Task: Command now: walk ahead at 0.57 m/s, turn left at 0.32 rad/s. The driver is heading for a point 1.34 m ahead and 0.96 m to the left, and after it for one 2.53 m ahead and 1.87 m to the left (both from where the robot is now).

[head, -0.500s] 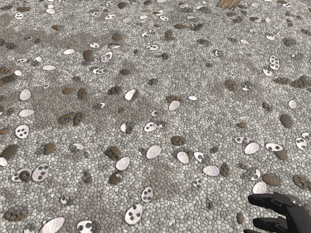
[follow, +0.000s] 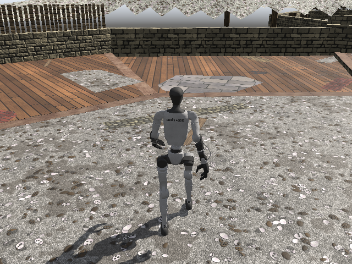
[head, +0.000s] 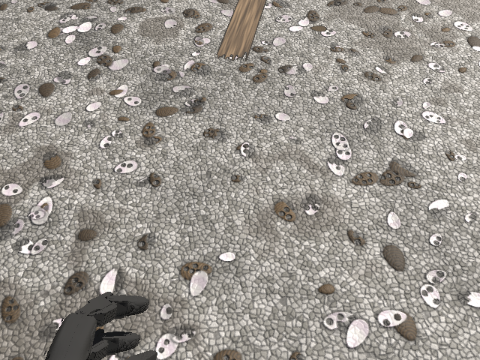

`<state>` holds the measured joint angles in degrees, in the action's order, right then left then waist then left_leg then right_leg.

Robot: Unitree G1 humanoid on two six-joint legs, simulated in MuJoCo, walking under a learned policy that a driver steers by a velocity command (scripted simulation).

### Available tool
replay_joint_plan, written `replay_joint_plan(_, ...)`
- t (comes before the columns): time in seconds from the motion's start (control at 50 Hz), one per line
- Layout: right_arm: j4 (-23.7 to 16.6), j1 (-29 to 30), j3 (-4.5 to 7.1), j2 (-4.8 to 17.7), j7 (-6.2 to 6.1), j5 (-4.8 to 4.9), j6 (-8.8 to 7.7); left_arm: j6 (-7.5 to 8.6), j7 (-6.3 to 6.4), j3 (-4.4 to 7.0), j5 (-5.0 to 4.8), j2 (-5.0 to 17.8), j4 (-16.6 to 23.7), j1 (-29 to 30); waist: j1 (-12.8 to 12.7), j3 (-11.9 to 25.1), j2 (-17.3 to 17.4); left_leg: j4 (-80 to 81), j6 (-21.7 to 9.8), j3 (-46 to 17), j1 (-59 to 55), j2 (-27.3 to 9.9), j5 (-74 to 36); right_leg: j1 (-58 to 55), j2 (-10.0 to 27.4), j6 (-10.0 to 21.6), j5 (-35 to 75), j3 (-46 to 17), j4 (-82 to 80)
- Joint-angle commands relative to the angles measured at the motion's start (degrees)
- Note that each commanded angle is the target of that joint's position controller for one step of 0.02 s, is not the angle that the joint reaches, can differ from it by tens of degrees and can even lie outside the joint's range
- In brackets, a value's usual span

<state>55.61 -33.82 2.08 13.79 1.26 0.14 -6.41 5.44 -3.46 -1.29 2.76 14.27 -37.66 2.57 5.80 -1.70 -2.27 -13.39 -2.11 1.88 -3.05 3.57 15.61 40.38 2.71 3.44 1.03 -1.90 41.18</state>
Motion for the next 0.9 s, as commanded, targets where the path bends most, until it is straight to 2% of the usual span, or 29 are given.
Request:
replay_joint_plan(0.02,-4.1,4.8,2.04,11.2,-0.18,0.94,-1.35,1.02,0.78,0.25,-0.07,3.3,0.8,-4.1,-6.4,-1.3,6.8,-0.5,-4.8,-7.2,14.5,-9.7,-50.5,-23.5,-6.1,-0.1,7.7,4.9,-9.5)
replay_joint_plan(0.04,-4.0,4.5,2.22,11.8,-0.54,1.04,-0.80,1.09,1.74,0.98,0.61,5.2,-0.7,-7.8,-7.8,1.1,7.3,-6.4,-3.4,-7.7,12.1,-8.8,-51.4,-28.0,-7.2,0.4,7.4,4.3,-11.5)
replay_joint_plan(0.06,-4.5,5.9,2.50,12.8,-0.94,1.35,-0.11,1.33,2.59,1.78,0.89,7.0,-2.9,-14.1,-11.2,4.4,7.7,-16.1,-1.9,-7.6,12.3,-7.4,-49.8,-35.1,-6.5,1.0,10.1,3.2,-14.5)
replay_joint_plan(0.08,-5.5,6.6,2.36,11.8,-1.32,1.95,0.24,1.83,3.33,2.66,1.85,9.6,-4.4,-20.4,-13.8,8.4,7.8,-29.0,-0.6,-8.0,16.7,-5.2,-40.0,-43.8,-0.6,1.6,18.1,-0.9,-14.6)
replay_joint_plan(0.1,-8.4,5.8,1.57,6.7,-1.77,2.23,0.61,1.99,4.05,3.52,2.82,13.8,-4.4,-26.5,-14.1,18.0,-1.0,-49.3,0.6,-3.9,24.6,-0.1,-3.7,-55.8,15.6,3.6,51.4,-11.2,-7.4)
replay_joint_plan(0.12,-9.1,-4.4,0.88,2.9,-3.26,5.44,2.17,1.53,2.97,3.98,1.19,13.4,-3.1,-26.4,-9.9,33.5,-11.3,-70.5,1.2,-5.3,33.8,2.9,24.5,-68.9,32.3,12.8,74.7,-25.4,-3.0)
replay_joint_plan(0.14,-8.4,-1.2,2.27,8.7,-3.62,2.51,3.46,0.27,2.95,3.91,-1.55,9.4,-1.2,-22.4,-10.1,34.0,-2.8,-69.4,0.7,-7.0,34.7,-1.1,18.0,-61.9,26.0,11.4,62.5,-21.0,-5.9)
replay_joint_plan(0.16,-9.2,2.9,2.66,8.3,-3.05,1.50,4.06,0.06,3.31,2.97,-1.95,5.5,-1.1,-18.0,-8.6,24.8,-2.8,-65.5,1.5,-6.3,38.0,-2.9,14.2,-54.6,22.0,9.6,49.3,-15.5,-9.6)
replay_joint_plan(0.18,-9.4,4.9,2.72,7.1,-2.50,0.28,4.69,-0.23,3.86,2.53,-1.61,3.3,-1.7,-16.0,-7.1,17.5,-2.0,-62.2,2.3,-5.2,39.5,-4.6,12.3,-47.6,18.7,7.8,39.6,-11.8,-13.0)
replay_joint_plan(0.2,-9.8,7.1,2.77,6.3,-1.71,-0.80,5.77,-0.39,4.75,2.43,-1.72,3.1,-2.3,-15.8,-6.2,11.5,-3.1,-60.7,2.8,-4.4,37.5,-5.4,11.0,-39.3,16.6,7.4,37.3,-8.0,-17.0)
replay_joint_plan(0.22,-10.3,5.4,2.67,4.5,-1.23,-1.51,6.96,-0.31,5.17,2.78,-1.79,3.7,-2.7,-15.9,-4.7,9.7,-6.6,-61.0,3.8,-3.8,35.8,-5.6,10.8,-34.4,17.9,9.1,36.8,-6.5,-18.6)
replay_joint_plan(0.26,-11.5,7.1,2.78,3.2,-1.06,-1.86,8.42,-0.17,5.23,3.20,-2.10,3.8,-2.7,-14.3,-3.0,8.4,-4.7,-59.0,4.1,-3.4,35.2,-6.2,9.0,-29.2,17.7,9.8,30.3,-2.9,-21.4)
replay_joint_plan(0.3,-14.1,11.1,2.84,3.0,-0.71,-1.92,9.33,-0.26,5.35,3.57,-1.66,4.6,-2.5,-12.0,-1.8,7.3,-5.0,-53.8,3.5,-2.8,35.7,-7.8,3.9,-26.3,17.7,9.3,24.4,1.1,-23.4)
replay_joint_plan(0.34,-15.9,13.5,2.50,2.9,0.30,-1.72,9.84,-0.44,5.17,3.81,-1.56,4.7,-2.3,-9.7,-0.9,6.8,-5.6,-44.7,2.3,-1.6,30.9,-8.6,-4.9,-22.6,15.6,6.5,16.5,7.4,-23.6)
replay_joint_plan(0.38,-17.1,16.3,2.24,3.2,1.13,-1.33,10.12,-0.67,4.86,4.37,-1.54,5.8,-2.2,-9.3,-1.4,6.3,-6.2,-36.9,1.3,0.7,25.2,-7.7,-10.0,-20.1,14.7,4.6,8.5,11.4,-22.6)
replay_joint_plan(0.44,-19.6,21.2,2.68,5.4,1.53,-1.35,10.55,-1.77,4.11,5.72,-1.84,8.5,-2.4,-12.1,-3.7,5.0,-5.3,-30.5,0.1,3.6,23.6,-6.1,-5.3,-22.8,17.5,3.0,1.6,12.3,-18.7)
replay_joint_plan(0.48,-21.0,22.3,3.09,6.3,1.46,-1.45,10.03,-3.00,3.83,6.44,-2.05,9.6,-2.6,-13.7,-4.4,4.0,-4.5,-24.7,-1.1,4.7,21.7,-5.1,-2.1,-24.8,18.5,0.9,-3.0,13.0,-13.6)
replay_joint_plan(0.5,-20.4,20.4,3.45,7.0,1.22,-1.85,9.41,-3.88,3.73,6.65,-2.02,9.5,-3.2,-15.8,-4.1,4.6,-1.2,-20.6,-2.0,3.7,18.4,-4.4,-2.7,-24.9,16.9,-1.0,-7.7,14.4,-7.2)
replay_joint_plan(0.52,-19.0,15.8,4.44,10.5,0.33,-2.29,8.34,-5.01,3.42,6.84,-1.29,9.1,-3.7,-19.8,-3.0,5.0,9.6,-13.2,-3.9,-5.8,12.8,-8.1,-12.5,-20.2,12.5,-4.0,-19.3,16.8,6.9)
replay_joint_plan(0.54,-20.8,16.4,6.36,20.0,-0.48,-1.94,8.07,-6.20,3.33,5.71,-1.36,5.5,0.0,-21.3,-5.7,3.6,24.1,-9.8,-12.1,-31.5,7.4,-22.7,-34.3,-2.6,2.0,-8.9,-44.1,15.9,22.9)
replay_joint_plan(0.56,-21.3,11.7,7.46,20.9,-0.57,-0.57,8.21,-7.22,3.95,5.31,-0.25,6.8,1.7,-17.1,-0.7,10.7,17.1,-5.5,-18.0,-38.0,5.5,-24.5,-29.5,-0.3,-0.4,-8.8,-43.9,3.4,29.9)
replay_joint_plan(0.58,-21.1,13.5,6.89,19.0,-0.96,-0.86,8.57,-7.25,4.23,5.35,-0.95,7.1,2.1,-14.8,-1.9,8.5,13.2,-5.0,-17.4,-33.4,7.4,-22.1,-19.1,1.0,0.6,-8.1,-38.1,0.3,30.1)
replay_joint_plan(0.6,-21.5,17.8,6.14,16.2,-1.33,-1.09,9.19,-6.76,4.49,5.36,-1.57,7.0,1.8,-13.6,-3.7,4.7,10.9,-4.5,-14.8,-28.1,11.7,-18.2,-12.9,-0.1,1.5,-7.3,-31.5,-0.6,26.9)
replay_joint_plan(0.64,-23.3,23.9,4.97,11.8,-1.53,-0.62,9.76,-6.52,4.79,5.65,-0.65,7.7,0.9,-14.0,-6.1,4.2,10.4,-4.8,-11.5,-22.7,16.4,-12.7,-13.2,-4.9,1.0,-6.6,-24.7,-0.3,22.9)
replay_joint_plan(0.66,-23.5,23.8,4.73,11.1,-1.28,-0.63,9.71,-6.86,4.70,5.59,-0.42,7.4,0.5,-14.5,-6.2,5.6,8.9,-5.4,-11.4,-22.3,16.9,-12.0,-16.0,-6.8,0.0,-6.4,-24.1,-0.2,22.5)
replay_joint_plan(0.7,-22.9,22.0,5.25,12.1,-0.74,-0.79,9.40,-7.22,4.49,5.10,-0.93,6.0,0.7,-14.1,-5.7,7.1,5.6,-6.1,-11.3,-23.5,16.1,-11.3,-16.9,-8.1,-1.3,-6.3,-24.4,-0.9,18.2)
replay_joint_plan(0.74,-22.7,20.6,5.81,13.2,-0.55,-1.03,9.45,-7.31,4.52,4.68,-1.36,5.2,1.4,-12.6,-4.6,7.1,6.0,-5.8,-11.4,-26.5,15.2,-11.1,-11.9,-8.2,-2.5,-6.1,-24.0,-1.8,13.7)
replay_joint_plan(0.8,-22.7,20.2,6.10,13.6,-0.21,-1.31,9.79,-7.19,4.63,4.60,-1.53,5.7,2.1,-11.0,-3.7,6.5,7.8,-4.9,-11.0,-31.2,15.8,-10.4,-3.9,-10.0,-4.5,-5.3,-23.3,-3.0,8.1)
replay_joint_plan(0.9,-22.8,22.8,6.41,13.8,0.65,-1.42,10.03,-6.46,5.13,4.66,-2.56,6.6,1.7,-13.3,-4.8,5.8,10.3,-4.6,-7.5,-36.3,20.6,-7.5,-2.0,-21.6,-8.3,-3.1,-23.3,-3.2,-4.7)
